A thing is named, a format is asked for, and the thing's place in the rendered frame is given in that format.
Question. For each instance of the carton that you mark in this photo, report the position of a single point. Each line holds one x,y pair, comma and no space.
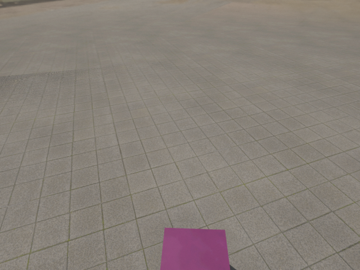
194,249

